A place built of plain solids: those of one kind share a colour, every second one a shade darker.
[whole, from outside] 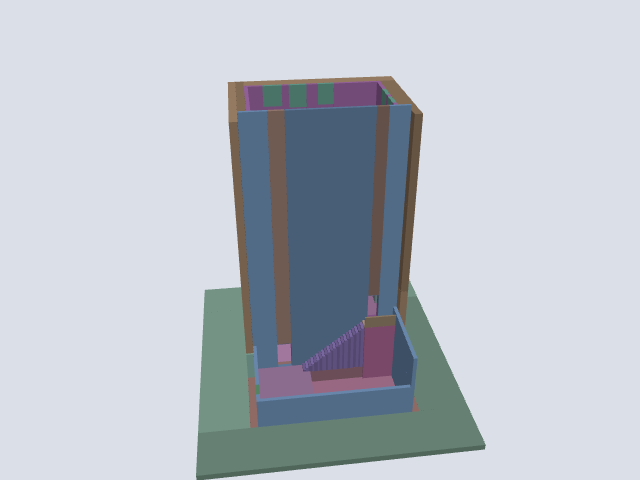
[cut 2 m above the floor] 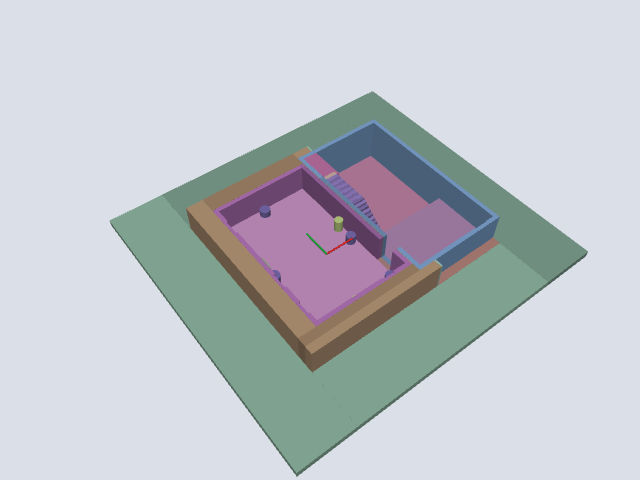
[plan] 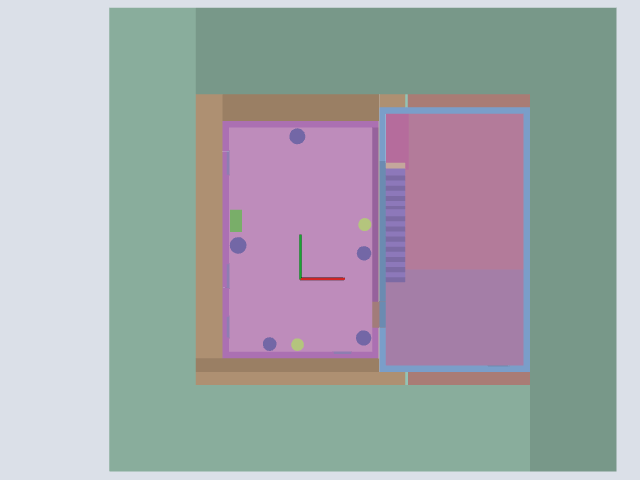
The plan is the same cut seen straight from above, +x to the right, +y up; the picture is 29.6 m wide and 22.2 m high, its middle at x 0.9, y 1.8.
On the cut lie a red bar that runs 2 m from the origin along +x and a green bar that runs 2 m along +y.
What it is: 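A harbour's pilots' and signal tower of tall halls, each with a gallery across one end; two of its long stairs turn on winders round a masonry block, nothing at their outer side; a gallery's edge bare for a stretch and a bare quay over a dock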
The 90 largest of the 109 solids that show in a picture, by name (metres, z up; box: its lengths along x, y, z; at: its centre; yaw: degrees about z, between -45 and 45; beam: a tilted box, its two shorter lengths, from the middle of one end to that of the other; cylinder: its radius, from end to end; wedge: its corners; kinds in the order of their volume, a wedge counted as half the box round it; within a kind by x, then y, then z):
{
 "wall_fill_1": {"box": [1.23, 12.21, 4.34], "at": [-4.23, 2.43, 1.82]},
 "wall_fill_2": {"box": [1.23, 12.21, 4.37], "at": [-4.23, 2.43, 20.41]},
 "wall_fill_3": {"box": [8.49, 0.63, 4.34], "at": [-0.6, -3.99, 1.82]},
 "wall_fill_4": {"box": [8.49, 0.63, 4.37], "at": [-0.6, -3.99, 20.41]},
 "wall_fill_5": {"box": [9.69, 0.6, 4.34], "at": [0.0, -4.61, 1.82]},
 "wall_fill_6": {"box": [9.69, 0.6, 3.6], "at": [0.0, -4.61, 5.79]},
 "wall_fill_7": {"box": [9.69, 0.6, 3.02], "at": [0.0, -4.61, 9.09]},
 "wall_fill_8": {"box": [9.69, 0.6, 4.76], "at": [0.0, -4.61, 12.98]},
 "wall_fill_9": {"box": [9.69, 0.6, 2.87], "at": [0.0, -4.61, 16.79]},
 "wall_fill_10": {"box": [9.69, 0.6, 4.37], "at": [0.0, -4.61, 20.41]},
 "wall_fill_11": {"box": [7.26, 1.24, 4.34], "at": [0.02, 7.92, 1.82]},
 "wall_fill_12": {"box": [7.26, 1.24, 4.37], "at": [0.02, 7.92, 20.41]},
 "wall_fill_13": {"box": [0.035, 8.36, 4.34], "at": [3.63, 3.12, 1.82]},
 "wall_fill_14": {"box": [1.2, 0.6, 4.34], "at": [4.25, 8.24, 1.82]},
 "wall_fill_15": {"box": [1.2, 0.6, 3.6], "at": [4.25, 8.24, 5.79]},
 "wall_fill_16": {"box": [1.2, 0.6, 3.02], "at": [4.25, 8.24, 9.09]},
 "wall_fill_17": {"box": [1.2, 0.6, 4.76], "at": [4.25, 8.24, 12.98]},
 "wall_fill_18": {"box": [1.2, 0.6, 2.87], "at": [4.25, 8.24, 16.79]},
 "wall_fill_19": {"box": [1.2, 0.6, 4.37], "at": [4.25, 8.24, 20.41]},
 "ground_garden_1": {"box": [4.0, 21.45, 0.5], "at": [-6.84, 1.82, -0.27]},
 "ground_garden_2": {"box": [15.46, 4.0, 0.5], "at": [2.88, -6.91, -0.27]},
 "ground_garden_3": {"box": [15.46, 4.0, 0.5], "at": [2.88, 10.54, -0.27]},
 "ground_garden_4": {"box": [4.0, 21.45, 0.5], "at": [12.61, 1.82, -0.27]},
 "wall_yard_1": {"box": [0.3, 2.05, 24.27], "at": [3.8, -3.28, 10.81]},
 "wall_yard_2": {"box": [0.3, 1.19, 1.33], "at": [3.8, -1.66, -0.66]},
 "wall_yard_3": {"box": [0.3, 6.51, 24.27], "at": [3.8, 2.2, 10.81]},
 "wall_yard_4": {"box": [0.3, 0.91, 5.66], "at": [3.8, 5.91, 1.5]},
 "wall_yard_5": {"box": [0.3, 1.57, 24.27], "at": [3.8, 7.15, 10.81]},
 "wall_yard_6": {"box": [5.01, 0.3, 3.86], "at": [6.15, -4.16, 0.6]},
 "wall_yard_7": {"box": [6.97, 0.3, 4.23], "at": [7.13, 7.79, 0.79]},
 "wall_yard_8": {"box": [6.67, 0.3, 2.59], "at": [7.28, 7.79, 4.19]},
 "wall_yard_9": {"box": [1.05, 0.26, 2.1], "at": [9.18, -4.18, 1.05]},
 "wall_yard_10": {"box": [0.91, 0.3, 3.86], "at": [10.16, -4.16, 0.6]},
 "wall_yard_11": {"box": [0.3, 12.25, 3.96], "at": [10.46, 1.82, 0.65]},
 "wall_1": {"box": [0.2, 0.96, 1.5], "at": [-3.51, -2.23, 1.65]},
 "wall_2": {"box": [0.2, 1.52, 1.44], "at": [-3.51, -1.45, 20.2]},
 "wall_3": {"box": [0.2, 1.28, 1.43], "at": [-3.51, 2.86, 20.19]},
 "wall_4": {"box": [0.3, 0.96, 4.34], "at": [-3.46, -3.19, 1.82]},
 "wall_5": {"box": [0.3, 1.46, 4.37], "at": [-3.46, -2.94, 20.41]},
 "wall_6": {"box": [0.3, 1.34, 4.34], "at": [-3.46, -1.08, 1.82]},
 "wall_7": {"box": [0.3, 0.56, 4.37], "at": [-3.46, -0.41, 20.41]},
 "wall_8": {"box": [0.3, 0.93, 4.37], "at": [-3.46, 1.75, 20.41]},
 "wall_9": {"box": [0.3, 4.14, 4.34], "at": [-3.46, 2.75, 1.82]},
 "wall_10": {"box": [0.3, 3.81, 4.37], "at": [-3.46, 5.4, 20.41]},
 "wall_11": {"box": [0.3, 1.4, 4.34], "at": [-3.46, 6.61, 1.82]},
 "wall_12": {"box": [2.23, 0.3, 4.37], "at": [-2.5, 7.15, 20.41]},
 "wall_13": {"box": [5.14, 0.3, 4.34], "at": [-1.04, -3.52, 1.82]},
 "wall_14": {"box": [7.22, 0.3, 4.37], "at": [0.0, -3.52, 20.41]},
 "wall_15": {"box": [7.22, 0.3, 4.34], "at": [0.0, 7.15, 1.82]},
 "wall_16": {"box": [1.27, 0.3, 4.34], "at": [2.98, -3.52, 1.82]},
 "wall_17": {"box": [0.3, 1.42, 4.34], "at": [3.46, -2.96, 1.82]},
 "wall_18": {"box": [0.3, 8.36, 4.34], "at": [3.46, 3.12, 1.82]},
 "floor_1": {"box": [6.63, 10.38, 0.35], "at": [0.0, 1.82, -0.18]},
 "floor_2": {"box": [6.63, 10.38, 0.35], "at": [0.0, 1.82, 4.16]},
 "floor_dock_water_1": {"box": [5.47, 7.21, 0.35], "at": [7.58, 4.03, -1.4]},
 "step_1": {"box": [0.9, 0.33, 0.99], "at": [4.39, 0.94, 0.45]},
 "step_2": {"box": [0.9, 0.33, 1.18], "at": [4.39, 1.18, 0.54]},
 "step_3": {"box": [0.9, 0.33, 1.37], "at": [4.39, 1.41, 0.63]},
 "step_4": {"box": [0.9, 0.33, 1.56], "at": [4.39, 1.65, 0.73]},
 "step_5": {"box": [0.9, 0.33, 1.75], "at": [4.39, 1.88, 0.82]},
 "step_6": {"box": [0.9, 0.33, 1.93], "at": [4.39, 2.12, 0.92]},
 "step_7": {"box": [0.9, 0.33, 2.12], "at": [4.39, 2.35, 1.01]},
 "step_8": {"box": [0.9, 0.33, 2.31], "at": [4.39, 2.59, 1.11]},
 "step_9": {"box": [0.9, 0.33, 2.5], "at": [4.39, 2.83, 1.2]},
 "step_10": {"box": [0.9, 0.33, 2.69], "at": [4.39, 3.06, 1.29]},
 "step_11": {"box": [0.9, 0.33, 2.88], "at": [4.39, 3.3, 1.39]},
 "step_12": {"box": [0.9, 0.33, 3.07], "at": [4.39, 3.53, 1.48]},
 "step_13": {"box": [0.9, 0.33, 3.25], "at": [4.39, 3.77, 1.58]},
 "step_14": {"box": [0.9, 0.33, 3.44], "at": [4.39, 4.0, 1.67]},
 "step_15": {"box": [0.9, 0.33, 3.63], "at": [4.39, 4.24, 1.77]},
 "step_16": {"box": [0.9, 0.33, 3.82], "at": [4.39, 4.47, 1.86]},
 "step_17": {"box": [0.9, 0.33, 4.01], "at": [4.39, 4.71, 1.95]},
 "step_18": {"box": [0.9, 0.33, 4.2], "at": [4.4, 4.94, 2.05]},
 "wall_over_yard_1": {"box": [0.3, 1.19, 20.44], "at": [3.8, -1.66, 12.72]},
 "wall_over_yard_2": {"box": [0.3, 0.91, 16.11], "at": [3.8, 5.91, 14.89]},
 "wall_pier_out_1": {"box": [0.9, 2.27, 4.14], "at": [4.4, 6.51, 2.02]},
 "wall_pier_out_2": {"box": [0.16, 2.59, 5.91], "at": [4.93, 6.34, 1.38]},
 "wall_dock_under_1": {"box": [0.9, 7.21, 1.57], "at": [4.4, 4.03, -0.79]},
 "floor_yard_1": {"box": [6.37, 4.44, 0.35], "at": [7.13, -1.79, -0.18]},
 "floor_quay_1": {"box": [6.67, 0.6, 0.5], "at": [7.28, -4.61, -0.27]},
 "floor_quay_2": {"box": [6.67, 0.6, 0.5], "at": [7.28, 8.24, -0.27]},
 "wall_head_1": {"box": [0.3, 1.52, 1.68], "at": [-3.46, -1.45, 21.75]},
 "wall_head_2": {"box": [0.3, 1.42, 1.83], "at": [-3.46, 0.58, 21.68]},
 "wall_head_3": {"box": [0.3, 1.28, 1.69], "at": [-3.46, 2.86, 21.75]},
 "wall_head_4": {"box": [1.5, 0.3, 1.92], "at": [-0.64, 7.15, 21.64]},
 "wall_head_5": {"box": [1.49, 0.3, 1.91], "at": [1.37, 7.15, 21.64]},
 "floor_hda_1": {"box": [0.9, 0.36, 4.39], "at": [4.39, 5.19, 2.14]},
 "guard_out_1": {"box": [0.16, 2.59, 1.0], "at": [4.93, 6.34, 4.84]},
 "chest_1": {"box": [0.57, 1.03, 0.6], "at": [-2.98, 2.68, 0.28]},
 "rope_coils_1": {"cylinder": 0.39, "from": [-2.88, 1.55, -0.02], "to": [-2.88, 1.55, 0.64]}
}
